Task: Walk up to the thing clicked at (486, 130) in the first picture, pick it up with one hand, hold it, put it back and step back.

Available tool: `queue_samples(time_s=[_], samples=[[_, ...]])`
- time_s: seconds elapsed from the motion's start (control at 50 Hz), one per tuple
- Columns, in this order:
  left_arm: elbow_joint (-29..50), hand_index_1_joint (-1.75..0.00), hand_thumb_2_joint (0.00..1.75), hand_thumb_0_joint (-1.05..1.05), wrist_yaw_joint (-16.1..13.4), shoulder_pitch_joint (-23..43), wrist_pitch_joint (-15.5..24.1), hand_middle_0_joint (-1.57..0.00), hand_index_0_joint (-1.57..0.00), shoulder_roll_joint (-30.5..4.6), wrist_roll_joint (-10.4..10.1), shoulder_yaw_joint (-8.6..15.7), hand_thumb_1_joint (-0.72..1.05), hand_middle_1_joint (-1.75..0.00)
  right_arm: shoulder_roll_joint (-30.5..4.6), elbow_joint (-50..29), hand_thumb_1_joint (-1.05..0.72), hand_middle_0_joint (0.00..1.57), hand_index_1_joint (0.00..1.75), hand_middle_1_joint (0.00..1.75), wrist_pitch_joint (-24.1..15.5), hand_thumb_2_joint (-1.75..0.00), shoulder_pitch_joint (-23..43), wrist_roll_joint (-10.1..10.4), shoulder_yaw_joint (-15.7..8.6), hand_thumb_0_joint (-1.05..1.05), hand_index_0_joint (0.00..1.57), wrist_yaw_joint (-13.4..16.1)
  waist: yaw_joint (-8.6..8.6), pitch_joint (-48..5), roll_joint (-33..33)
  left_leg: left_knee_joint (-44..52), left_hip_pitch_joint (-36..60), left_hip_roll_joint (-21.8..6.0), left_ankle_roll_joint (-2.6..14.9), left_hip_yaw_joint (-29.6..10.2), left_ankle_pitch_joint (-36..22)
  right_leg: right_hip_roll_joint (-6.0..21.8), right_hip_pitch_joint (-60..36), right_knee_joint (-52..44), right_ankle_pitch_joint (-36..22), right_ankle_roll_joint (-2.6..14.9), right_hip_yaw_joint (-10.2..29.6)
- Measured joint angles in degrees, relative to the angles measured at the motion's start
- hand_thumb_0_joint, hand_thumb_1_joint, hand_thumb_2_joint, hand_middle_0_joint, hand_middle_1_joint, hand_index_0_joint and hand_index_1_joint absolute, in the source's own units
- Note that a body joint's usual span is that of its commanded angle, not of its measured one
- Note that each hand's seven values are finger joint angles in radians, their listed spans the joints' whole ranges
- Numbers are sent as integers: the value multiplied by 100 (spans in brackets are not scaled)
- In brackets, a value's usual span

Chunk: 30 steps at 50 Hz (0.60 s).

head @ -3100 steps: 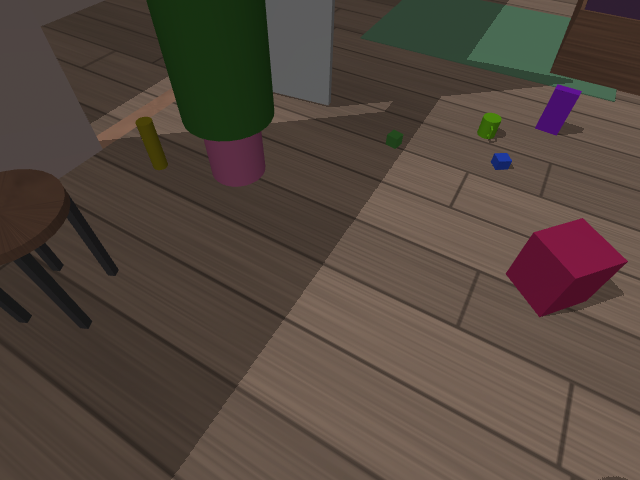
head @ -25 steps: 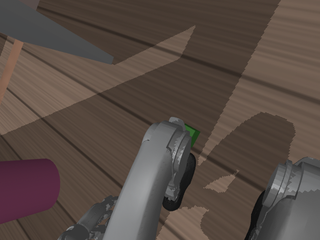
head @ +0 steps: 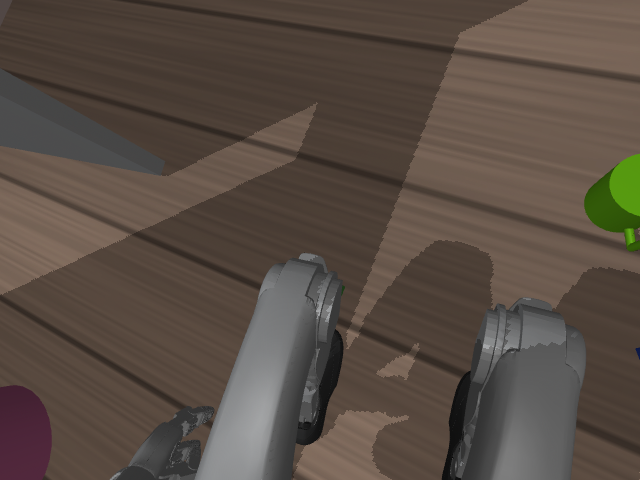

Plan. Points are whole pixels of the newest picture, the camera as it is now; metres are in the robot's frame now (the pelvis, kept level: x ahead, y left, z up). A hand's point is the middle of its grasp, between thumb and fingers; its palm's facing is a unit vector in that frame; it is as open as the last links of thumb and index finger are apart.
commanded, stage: withdraw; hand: right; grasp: from above
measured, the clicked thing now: (633, 206) +0.48 -0.34 -0.29
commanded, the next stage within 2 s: home in 0.46 s
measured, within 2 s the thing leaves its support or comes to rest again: neither
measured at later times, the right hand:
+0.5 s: hand out of the picture +0.46 -0.33 -0.15, palm faces -0.47 +0.07 -0.88, open 14.0 cm
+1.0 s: hand out of the picture +0.41 -0.33 -0.03, palm faces -0.35 +0.44 -0.82, open 10.7 cm
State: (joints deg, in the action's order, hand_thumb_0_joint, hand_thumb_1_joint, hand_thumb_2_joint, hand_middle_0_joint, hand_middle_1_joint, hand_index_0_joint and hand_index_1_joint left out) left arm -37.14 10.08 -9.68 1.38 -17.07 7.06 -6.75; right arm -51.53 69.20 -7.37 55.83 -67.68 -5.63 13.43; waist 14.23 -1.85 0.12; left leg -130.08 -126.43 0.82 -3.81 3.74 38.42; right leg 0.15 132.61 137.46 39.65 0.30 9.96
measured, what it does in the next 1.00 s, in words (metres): rises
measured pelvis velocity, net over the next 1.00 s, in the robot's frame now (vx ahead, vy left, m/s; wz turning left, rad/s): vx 0.00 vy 0.00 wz -0.06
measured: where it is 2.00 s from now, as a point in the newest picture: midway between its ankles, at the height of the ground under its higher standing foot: (383, 431)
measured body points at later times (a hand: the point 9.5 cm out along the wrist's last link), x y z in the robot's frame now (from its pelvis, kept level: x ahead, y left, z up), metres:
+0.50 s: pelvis -0.02 +0.00 +0.00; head +0.22 -0.09 +0.37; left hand +0.03 +0.28 -0.08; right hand +0.48 -0.33 -0.09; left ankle +0.11 +0.14 -0.31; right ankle +0.07 -0.12 -0.31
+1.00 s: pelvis +0.00 +0.00 +0.08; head +0.22 -0.07 +0.47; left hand +0.09 +0.26 -0.03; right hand +0.43 -0.35 +0.02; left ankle +0.11 +0.14 -0.31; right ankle +0.07 -0.12 -0.31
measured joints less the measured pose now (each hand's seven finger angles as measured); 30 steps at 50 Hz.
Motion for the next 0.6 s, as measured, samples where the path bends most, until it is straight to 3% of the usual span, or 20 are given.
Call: queue_samples(time_s=[0.14, 0.22, 0.28, 0.34, 0.44, 0.52, 0.6], samples=[[214, -30, 91, 0, -296, 121, -281, -21, -20, -49, -212, 47, 91, -30, 109, 147, 55, 9, 104, 102, 111, -103, 440, 371, 526, 0, 7, -1088, -75, -93, 173, 541, 391, -46, 59, -79, -126, 31, -453, -628, -151, 33, -156], [303, -30, 91, 0, -461, 71, -392, -21, -20, -146, -242, -23, 91, -30, 113, 200, 54, 9, 104, 102, -198, -103, 551, 387, 567, 0, 8, -1493, -33, -8, 137, 692, 488, -54, 38, -83, -218, 31, -558, -793, -249, 32, -171], [328, -30, 91, 0, -550, 5, -470, -21, -20, -213, -216, -96, 91, -30, 50, 297, 53, 9, 104, 102, -557, -103, 544, 296, 468, 0, 8, -1550, 32, 66, 68, 682, 466, -50, 60, -59, -267, 25, -530, -777, -300, 14, -143], [305, -30, 91, 0, -606, -56, -533, -21, -20, -243, -161, -157, 91, -30, -55, 427, 53, 10, 103, 102, -948, -103, 473, 111, 332, 0, 9, -1375, 98, 142, -25, 585, 377, -38, 72, -37, -303, 17, -435, -669, -334, -5, -106], [159, -30, 91, 0, -563, -91, -611, -20, -20, -221, -28, -243, 91, -30, -112, 762, 53, 11, 103, 102, -1345, -103, 318, -321, 148, 0, 9, -641, 151, 243, -132, 301, 159, -30, 71, -27, -326, -21, -190, -373, -375, -17, -65], [42, -30, 91, 0, -465, -68, -558, -20, -20, -123, 51, -249, 91, -30, -117, 913, 54, 11, 103, 102, -1390, -103, 278, -636, -6, 0, 9, -34, 167, 320, -184, 54, -27, -25, 66, -43, -346, -56, 19, -129, -425, -15, -57], [-44, -30, 91, 0, -415, -34, -425, -21, -20, 50, 88, -177, 91, -30, -110, 888, 54, 11, 102, 101, -1149, -102, 352, -752, -149, 0, 10, 429, 182, 317, -193, -90, -187, -25, 45, -83, -367, -78, 185, -6, -477, -6, -86]])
